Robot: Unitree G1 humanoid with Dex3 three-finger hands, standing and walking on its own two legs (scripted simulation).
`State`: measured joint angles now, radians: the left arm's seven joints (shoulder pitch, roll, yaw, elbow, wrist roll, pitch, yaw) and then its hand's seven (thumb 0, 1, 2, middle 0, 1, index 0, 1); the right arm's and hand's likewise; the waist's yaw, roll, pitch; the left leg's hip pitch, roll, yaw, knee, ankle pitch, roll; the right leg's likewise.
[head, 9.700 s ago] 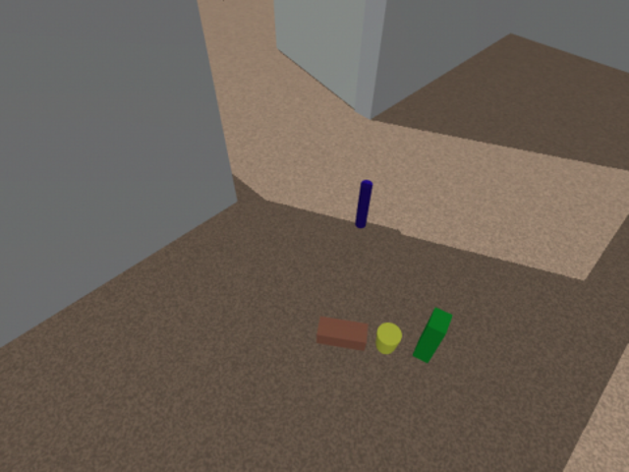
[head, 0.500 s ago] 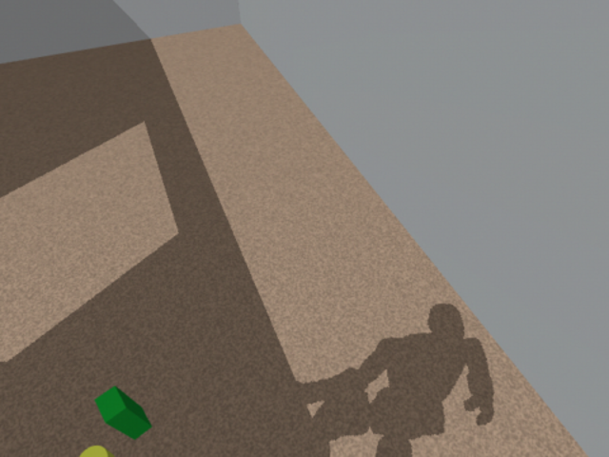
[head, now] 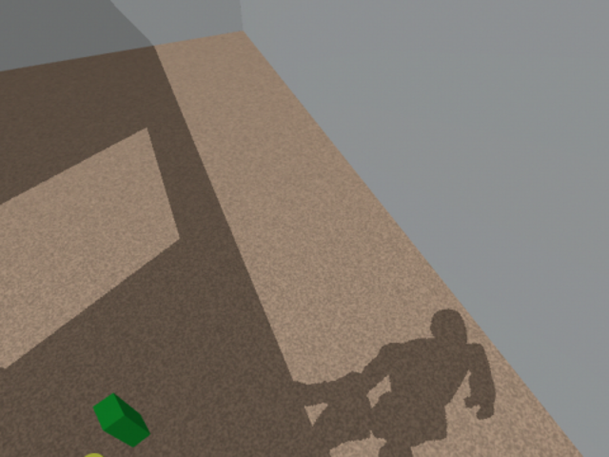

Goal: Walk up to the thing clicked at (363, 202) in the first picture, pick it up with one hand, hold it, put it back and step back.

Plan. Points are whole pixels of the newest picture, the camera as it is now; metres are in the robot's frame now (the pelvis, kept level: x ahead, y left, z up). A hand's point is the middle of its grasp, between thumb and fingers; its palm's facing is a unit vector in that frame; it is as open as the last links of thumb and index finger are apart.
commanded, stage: stand
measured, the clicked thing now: out of the picture +0.36 +1.11 -0.66
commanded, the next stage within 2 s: walk up in 1.46 s
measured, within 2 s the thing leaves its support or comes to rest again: neither
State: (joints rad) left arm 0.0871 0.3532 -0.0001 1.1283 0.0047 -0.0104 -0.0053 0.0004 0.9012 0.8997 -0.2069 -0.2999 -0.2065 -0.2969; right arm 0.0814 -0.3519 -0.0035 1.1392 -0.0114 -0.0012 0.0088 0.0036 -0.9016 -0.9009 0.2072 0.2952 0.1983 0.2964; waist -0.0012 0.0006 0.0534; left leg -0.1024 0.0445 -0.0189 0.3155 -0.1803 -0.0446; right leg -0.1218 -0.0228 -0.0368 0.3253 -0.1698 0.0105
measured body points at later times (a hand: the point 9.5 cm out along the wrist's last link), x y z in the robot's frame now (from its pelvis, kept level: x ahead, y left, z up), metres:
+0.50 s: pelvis +0.00 +0.00 +0.00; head +0.01 +0.00 +0.45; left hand +0.08 +0.30 -0.13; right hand +0.07 -0.30 -0.13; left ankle +0.00 +0.15 -0.75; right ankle +0.01 -0.12 -0.75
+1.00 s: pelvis +0.00 +0.00 +0.00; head +0.02 +0.00 +0.45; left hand +0.08 +0.30 -0.13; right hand +0.07 -0.31 -0.13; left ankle +0.00 +0.15 -0.75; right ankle +0.01 -0.12 -0.75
